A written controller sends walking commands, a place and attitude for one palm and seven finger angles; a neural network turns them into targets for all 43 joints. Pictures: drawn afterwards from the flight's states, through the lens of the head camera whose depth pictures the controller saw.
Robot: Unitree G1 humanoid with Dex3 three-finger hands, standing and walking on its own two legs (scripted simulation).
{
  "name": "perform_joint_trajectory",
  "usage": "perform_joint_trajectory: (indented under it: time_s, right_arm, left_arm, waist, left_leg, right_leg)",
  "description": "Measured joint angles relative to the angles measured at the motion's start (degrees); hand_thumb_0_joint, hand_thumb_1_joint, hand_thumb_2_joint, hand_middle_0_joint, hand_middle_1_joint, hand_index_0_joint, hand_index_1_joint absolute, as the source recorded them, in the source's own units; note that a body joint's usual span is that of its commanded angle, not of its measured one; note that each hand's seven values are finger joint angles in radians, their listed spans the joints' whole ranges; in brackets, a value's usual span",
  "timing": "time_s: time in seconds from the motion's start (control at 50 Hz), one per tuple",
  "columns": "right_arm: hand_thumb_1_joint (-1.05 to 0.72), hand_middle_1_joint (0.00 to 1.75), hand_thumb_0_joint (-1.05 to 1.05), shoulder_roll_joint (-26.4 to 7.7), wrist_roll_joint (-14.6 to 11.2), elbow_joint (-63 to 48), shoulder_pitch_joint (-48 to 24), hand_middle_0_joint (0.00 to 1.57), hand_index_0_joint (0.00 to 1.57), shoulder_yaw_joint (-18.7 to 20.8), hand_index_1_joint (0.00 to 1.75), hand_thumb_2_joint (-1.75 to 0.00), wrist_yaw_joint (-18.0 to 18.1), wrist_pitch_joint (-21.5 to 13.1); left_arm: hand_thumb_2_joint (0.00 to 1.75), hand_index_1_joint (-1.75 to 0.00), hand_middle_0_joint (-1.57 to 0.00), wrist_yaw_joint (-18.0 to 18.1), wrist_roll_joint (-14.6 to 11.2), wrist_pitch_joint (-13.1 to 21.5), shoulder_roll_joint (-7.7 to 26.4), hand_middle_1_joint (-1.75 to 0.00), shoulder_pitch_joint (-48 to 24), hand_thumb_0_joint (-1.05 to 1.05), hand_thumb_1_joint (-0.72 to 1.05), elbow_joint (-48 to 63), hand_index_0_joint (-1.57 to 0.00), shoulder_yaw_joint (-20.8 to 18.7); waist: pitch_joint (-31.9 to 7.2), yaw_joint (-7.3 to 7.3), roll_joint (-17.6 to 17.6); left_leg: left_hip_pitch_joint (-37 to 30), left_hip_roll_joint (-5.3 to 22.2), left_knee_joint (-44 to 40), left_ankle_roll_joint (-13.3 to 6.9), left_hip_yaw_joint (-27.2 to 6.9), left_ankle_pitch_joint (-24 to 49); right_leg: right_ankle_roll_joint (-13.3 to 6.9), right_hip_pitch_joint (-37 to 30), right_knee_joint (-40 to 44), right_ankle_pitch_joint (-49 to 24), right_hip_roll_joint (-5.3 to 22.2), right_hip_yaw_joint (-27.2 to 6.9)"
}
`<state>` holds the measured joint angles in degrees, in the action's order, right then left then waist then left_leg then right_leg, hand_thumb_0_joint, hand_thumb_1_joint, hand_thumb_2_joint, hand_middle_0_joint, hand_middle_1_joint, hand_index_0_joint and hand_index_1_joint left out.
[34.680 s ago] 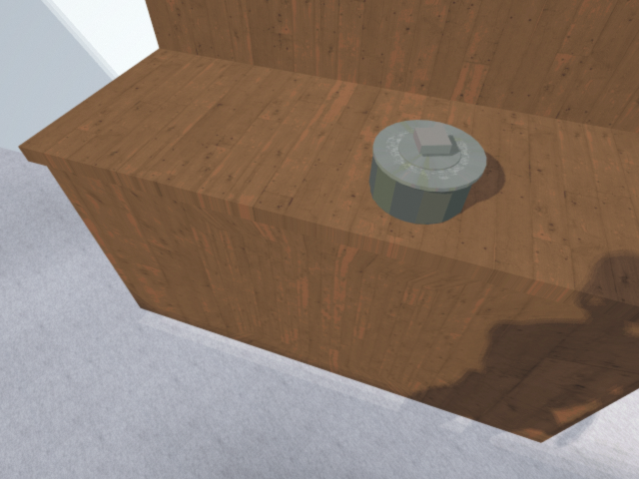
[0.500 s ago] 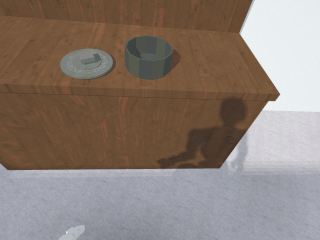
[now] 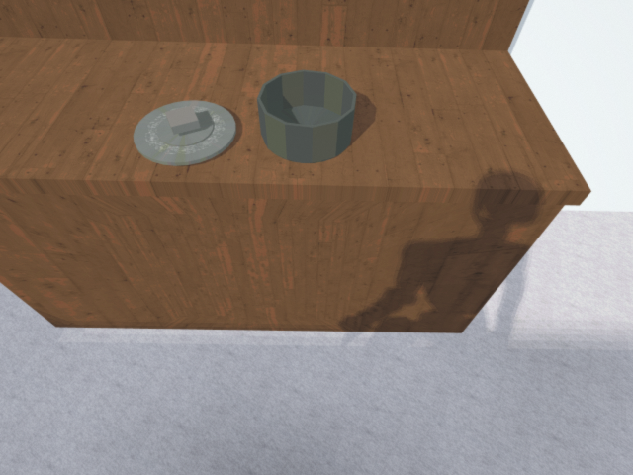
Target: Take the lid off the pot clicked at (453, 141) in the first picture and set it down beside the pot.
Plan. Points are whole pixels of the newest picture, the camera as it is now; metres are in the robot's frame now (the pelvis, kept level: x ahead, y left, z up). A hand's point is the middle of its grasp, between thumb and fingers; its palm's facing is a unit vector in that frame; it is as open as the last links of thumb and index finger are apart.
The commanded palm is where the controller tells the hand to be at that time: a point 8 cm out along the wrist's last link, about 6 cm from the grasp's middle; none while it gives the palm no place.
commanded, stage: let the arm hang, fingers relaxed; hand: left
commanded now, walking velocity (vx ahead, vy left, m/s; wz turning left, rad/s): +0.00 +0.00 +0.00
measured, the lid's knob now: (182, 119) +0.73 +0.29 +0.00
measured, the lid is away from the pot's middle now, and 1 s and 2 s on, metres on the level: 0.25 0.25 0.25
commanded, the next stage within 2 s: look to check the result in 0.48 s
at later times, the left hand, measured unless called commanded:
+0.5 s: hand out of the picture +0.04 +0.18 -0.18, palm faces -0.02 -0.98 -0.19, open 7.3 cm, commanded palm none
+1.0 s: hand out of the picture +0.02 +0.19 -0.18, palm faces -0.02 -0.98 -0.19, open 7.3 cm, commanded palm none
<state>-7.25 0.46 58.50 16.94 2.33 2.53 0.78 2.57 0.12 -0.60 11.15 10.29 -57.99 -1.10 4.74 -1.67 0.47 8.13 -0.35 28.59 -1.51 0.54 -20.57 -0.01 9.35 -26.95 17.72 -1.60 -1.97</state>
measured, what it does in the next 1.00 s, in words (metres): stands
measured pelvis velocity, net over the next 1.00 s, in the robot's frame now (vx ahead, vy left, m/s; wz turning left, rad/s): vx -0.01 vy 0.01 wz -0.02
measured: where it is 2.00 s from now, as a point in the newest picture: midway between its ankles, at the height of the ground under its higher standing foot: outside the picture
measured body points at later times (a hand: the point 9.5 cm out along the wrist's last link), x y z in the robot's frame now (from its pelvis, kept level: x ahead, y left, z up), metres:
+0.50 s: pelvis +0.00 +0.00 +0.00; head +0.03 +0.02 +0.45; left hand +0.04 +0.23 -0.16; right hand -0.02 -0.22 -0.15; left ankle -0.06 +0.10 -0.74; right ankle -0.04 -0.13 -0.74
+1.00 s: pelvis -0.01 +0.01 +0.00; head +0.03 +0.03 +0.45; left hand +0.02 +0.24 -0.16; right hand -0.03 -0.20 -0.15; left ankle -0.06 +0.10 -0.74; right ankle -0.04 -0.13 -0.74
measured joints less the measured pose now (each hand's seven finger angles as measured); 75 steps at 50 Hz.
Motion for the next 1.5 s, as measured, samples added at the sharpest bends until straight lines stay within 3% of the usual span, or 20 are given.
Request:
perform_joint_trajectory:
  time_s: [0.2,1.5]
  right_arm:
    - [-0.92,0.30,0.01,-0.4,0.0,1.4,-1.3,0.20,0.20,0.4,0.30,-0.90,-0.5,0.0]
    - [-0.91,0.30,0.00,1.3,-0.3,4.5,0.3,0.20,0.20,0.0,0.30,-0.90,-0.1,-0.6]
  left_arm:
    - [0.90,-0.30,-0.20,0.0,0.3,0.1,-1.8,-0.30,0.3,0.00,0.91,-1.4,-0.20,0.4]
    - [0.90,-0.30,-0.20,0.4,0.4,0.4,-2.0,-0.30,3.0,0.01,0.93,-5.2,-0.20,0.2]
  waist:
    - [-0.4,-0.12,-0.6]
    - [0.9,0.13,-1.4]
  left_leg:
    - [-2.3,0.0,-0.7,-0.1,0.7,-0.3]
    - [-2.7,-0.8,-3.2,-1.1,1.4,2.0]
  right_leg:
    - [0.1,-1.7,0.1,0.4,0.0,-0.7]
    - [1.2,-2.3,3.0,-2.3,0.9,-1.3]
